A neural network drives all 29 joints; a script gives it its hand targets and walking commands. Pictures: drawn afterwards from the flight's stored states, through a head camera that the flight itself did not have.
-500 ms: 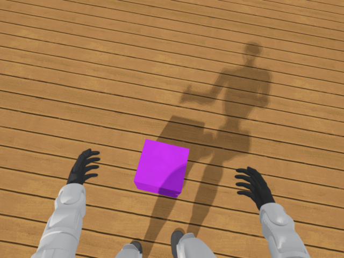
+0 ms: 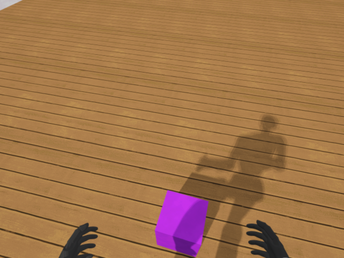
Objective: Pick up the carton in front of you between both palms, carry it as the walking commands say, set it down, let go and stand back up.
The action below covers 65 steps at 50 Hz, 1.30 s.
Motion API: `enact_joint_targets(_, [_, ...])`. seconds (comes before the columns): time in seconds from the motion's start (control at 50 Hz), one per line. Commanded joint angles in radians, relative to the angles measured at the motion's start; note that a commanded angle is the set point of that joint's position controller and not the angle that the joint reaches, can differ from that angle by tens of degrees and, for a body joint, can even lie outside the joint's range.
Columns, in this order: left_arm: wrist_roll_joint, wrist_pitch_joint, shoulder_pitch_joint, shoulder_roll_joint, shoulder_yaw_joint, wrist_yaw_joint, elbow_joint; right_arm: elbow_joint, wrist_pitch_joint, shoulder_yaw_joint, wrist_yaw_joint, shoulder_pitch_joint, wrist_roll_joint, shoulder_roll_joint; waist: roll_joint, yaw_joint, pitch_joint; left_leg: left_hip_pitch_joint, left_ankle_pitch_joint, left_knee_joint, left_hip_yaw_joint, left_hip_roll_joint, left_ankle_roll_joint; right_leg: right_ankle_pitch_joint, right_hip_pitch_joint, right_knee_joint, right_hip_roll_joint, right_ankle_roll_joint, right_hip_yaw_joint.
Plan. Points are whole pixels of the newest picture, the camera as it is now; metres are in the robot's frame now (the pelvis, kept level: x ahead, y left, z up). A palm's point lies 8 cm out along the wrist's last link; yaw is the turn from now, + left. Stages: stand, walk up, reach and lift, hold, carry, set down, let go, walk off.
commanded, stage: let go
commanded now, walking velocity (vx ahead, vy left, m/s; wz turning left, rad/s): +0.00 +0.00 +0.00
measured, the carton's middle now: (181, 223) +0.42 -0.05 -0.65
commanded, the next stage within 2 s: stand in 0.32 s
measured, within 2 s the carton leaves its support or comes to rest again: neither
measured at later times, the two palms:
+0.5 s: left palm out of the picture +0.13 +0.26 -0.08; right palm out of the picture +0.15 -0.29 -0.09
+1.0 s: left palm out of the picture +0.12 +0.26 -0.09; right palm out of the picture +0.15 -0.32 -0.10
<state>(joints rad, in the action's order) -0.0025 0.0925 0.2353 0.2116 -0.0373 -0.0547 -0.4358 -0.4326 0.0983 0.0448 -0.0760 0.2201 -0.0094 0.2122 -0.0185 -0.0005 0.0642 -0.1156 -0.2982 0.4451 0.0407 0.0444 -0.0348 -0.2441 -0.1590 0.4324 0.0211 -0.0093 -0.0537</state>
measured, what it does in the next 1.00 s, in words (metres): stands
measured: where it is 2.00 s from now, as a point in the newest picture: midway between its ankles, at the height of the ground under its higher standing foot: outside the picture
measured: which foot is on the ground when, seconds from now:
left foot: down 0.00-1.00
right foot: down 0.00-1.00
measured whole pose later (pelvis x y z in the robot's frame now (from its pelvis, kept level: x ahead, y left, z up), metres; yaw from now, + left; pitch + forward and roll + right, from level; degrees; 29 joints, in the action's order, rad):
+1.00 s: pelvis +0.02 -0.03 +0.00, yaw +2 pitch -1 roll +0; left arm -0.03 0.00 0.17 0.33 -0.04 0.02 -0.82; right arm -0.80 0.00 0.02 0.03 0.17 -0.03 0.35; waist -0.03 0.00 0.01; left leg -0.12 -0.32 0.46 0.07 0.01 0.01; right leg -0.29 -0.16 0.47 0.04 0.04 -0.01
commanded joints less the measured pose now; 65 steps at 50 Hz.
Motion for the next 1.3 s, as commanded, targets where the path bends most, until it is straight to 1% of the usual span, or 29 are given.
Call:
enact_joint_targets(0.0, [0.003, 0.006, -0.065, 0.073, -0.012, -0.008, 0.114, 0.090, 0.008, 0.042, 0.003, -0.023, -0.012, 0.108, 0.012, -0.018, -0.029, -0.046, 0.220, -0.099, 0.005, -0.042, 0.052, 0.165, 0.088, -0.024, 0.035, -0.002, 0.056])
enact_joint_targets(0.06, [-0.002, 0.022, -0.069, 0.075, -0.015, -0.010, 0.118, 0.094, 0.024, 0.041, 0.001, -0.034, -0.014, 0.107, 0.006, -0.015, -0.010, -0.058, 0.197, -0.100, 0.004, -0.043, 0.050, 0.154, 0.109, -0.020, 0.034, 0.000, 0.057])
enact_joint_targets(0.08, [0.015, -0.006, -0.019, 0.075, -0.022, 0.011, 0.048, 0.164, 0.075, 0.045, 0.025, -0.090, -0.024, 0.144, 0.022, -0.013, -0.062, -0.001, 0.282, -0.065, 0.012, -0.048, 0.055, 0.118, 0.082, 0.008, 0.052, -0.005, 0.067])
enact_joint_targets(0.1, [0.011, -0.010, -0.034, 0.077, -0.018, 0.022, 0.070, 0.139, 0.090, 0.035, 0.034, -0.056, -0.022, 0.134, -0.002, -0.005, -0.051, 0.001, 0.308, -0.054, 0.011, -0.045, 0.060, 0.110, 0.068, 0.010, 0.049, -0.002, 0.065])
enact_joint_targets(0.12, [0.012, -0.010, -0.042, 0.079, -0.013, 0.027, 0.074, 0.143, 0.098, 0.029, 0.039, -0.056, -0.020, 0.129, -0.007, -0.008, -0.047, 0.005, 0.310, -0.050, 0.009, -0.045, 0.060, 0.106, 0.055, 0.009, 0.049, -0.001, 0.063])
enact_joint_targets(0.22, [0.009, 0.001, -0.053, 0.089, -0.013, 0.031, 0.072, 0.148, 0.123, 0.010, 0.054, -0.059, -0.011, 0.114, -0.017, -0.004, -0.023, -0.015, 0.287, -0.049, -0.004, -0.036, 0.051, 0.129, 0.054, 0.009, 0.045, 0.001, 0.050])
enact_joint_targets(0.3, [0.005, 0.010, -0.052, 0.094, -0.018, 0.027, 0.065, 0.155, 0.136, 0.006, 0.062, -0.069, -0.011, 0.112, -0.006, 0.001, -0.016, -0.028, 0.245, -0.050, -0.013, -0.028, 0.043, 0.141, 0.075, 0.006, 0.039, 0.001, 0.039])
enact_joint_targets(0.32, [-0.039, -0.023, -0.030, 0.216, -0.062, 0.061, -0.063, 0.016, 0.045, 0.041, 0.097, -0.099, -0.023, 0.214, -0.085, 0.022, 0.006, -0.152, 0.060, -0.021, 0.029, -0.063, 0.055, 0.081, -0.054, 0.003, -0.046, -0.012, -0.007])
enact_joint_targets(0.34, [-0.051, -0.040, -0.016, 0.240, -0.066, 0.072, -0.076, 0.003, 0.003, 0.040, 0.104, -0.078, -0.027, 0.206, -0.057, 0.014, -0.004, -0.133, -0.014, -0.021, 0.045, -0.071, 0.048, 0.021, -0.070, -0.009, -0.056, -0.003, -0.027])
enact_joint_targets(0.36, [-0.054, -0.053, -0.034, 0.232, -0.062, 0.072, -0.087, -0.017, -0.022, 0.036, 0.101, -0.076, -0.034, 0.196, -0.028, 0.007, -0.013, -0.135, -0.084, -0.019, 0.058, -0.075, 0.043, -0.060, -0.105, -0.026, -0.060, 0.002, -0.045])
enact_joint_targets(0.38, [-0.057, -0.064, -0.051, 0.225, -0.058, 0.070, -0.094, -0.035, -0.041, 0.037, 0.097, -0.074, -0.036, 0.197, -0.007, 0.001, -0.018, -0.125, -0.110, -0.018, 0.066, -0.077, 0.038, -0.116, -0.126, -0.040, -0.062, 0.009, -0.058])
enact_joint_targets(0.4, [-0.057, -0.073, -0.065, 0.216, -0.056, 0.070, -0.103, -0.055, -0.055, 0.036, 0.094, -0.076, -0.034, 0.197, 0.011, -0.002, -0.027, -0.116, -0.101, -0.010, 0.071, -0.079, 0.033, -0.132, -0.136, -0.043, -0.063, 0.016, -0.064])
enact_joint_targets(0.42, [-0.055, -0.080, -0.078, 0.211, -0.054, 0.066, -0.112, -0.071, -0.066, 0.037, 0.089, -0.079, -0.034, 0.203, 0.017, -0.004, -0.051, -0.099, -0.061, -0.004, 0.074, -0.083, 0.029, -0.102, -0.128, -0.038, -0.065, 0.020, -0.065])
enact_joint_targets(0.5, [-0.044, -0.096, -0.075, 0.224, -0.052, 0.064, -0.160, -0.128, -0.092, 0.031, 0.087, -0.081, -0.034, 0.220, 0.027, 0.000, -0.112, -0.064, 0.141, 0.018, 0.075, -0.093, 0.030, 0.131, -0.067, -0.002, -0.077, 0.027, -0.061])
enact_joint_targets(0.54, [-0.040, -0.098, -0.066, 0.234, -0.052, 0.067, -0.181, -0.154, -0.096, 0.028, 0.090, -0.075, -0.033, 0.230, 0.034, 0.001, -0.131, -0.051, 0.219, 0.026, 0.074, -0.096, 0.033, 0.225, -0.038, 0.011, -0.082, 0.027, -0.060])
enact_joint_targets(0.6, [-0.037, -0.097, -0.055, 0.250, -0.052, 0.073, -0.212, -0.191, -0.100, 0.022, 0.097, -0.065, -0.031, 0.244, 0.037, 0.001, -0.142, -0.039, 0.274, 0.028, 0.073, -0.100, 0.034, 0.296, -0.006, 0.016, -0.089, 0.028, -0.061])
enact_joint_targets(0.7, [-0.033, -0.098, -0.055, 0.268, -0.051, 0.078, -0.250, -0.237, -0.103, 0.015, 0.104, -0.055, -0.029, 0.261, 0.029, 0.001, -0.134, -0.030, 0.316, 0.022, 0.076, -0.106, 0.033, 0.346, 0.019, 0.015, -0.097, 0.030, -0.061])
enact_joint_targets(0.8, [-0.030, -0.100, -0.065, 0.277, -0.048, 0.079, -0.282, -0.270, -0.106, 0.010, 0.107, -0.058, -0.026, 0.271, 0.020, 0.002, -0.126, -0.025, 0.341, 0.011, 0.080, -0.110, 0.031, 0.369, 0.037, 0.009, -0.101, 0.030, -0.061])
enact_joint_targets(0.9, [-0.027, -0.102, -0.079, 0.281, -0.045, 0.079, -0.314, -0.299, -0.109, 0.005, 0.110, -0.067, -0.023, 0.277, 0.014, 0.004, -0.119, -0.020, 0.344, -0.008, 0.084, -0.114, 0.030, 0.361, 0.049, -0.004, -0.103, 0.029, -0.061])
enact_joint_targets(1.28, [-0.020, -0.107, -0.120, 0.303, -0.030, 0.073, -0.426, -0.413, -0.121, -0.006, 0.106, -0.100, -0.018, 0.308, 0.014, 0.007, -0.076, -0.018, 0.244, -0.105, 0.103, -0.131, 0.023, 0.227, 0.055, -0.084, -0.112, 0.033, -0.074])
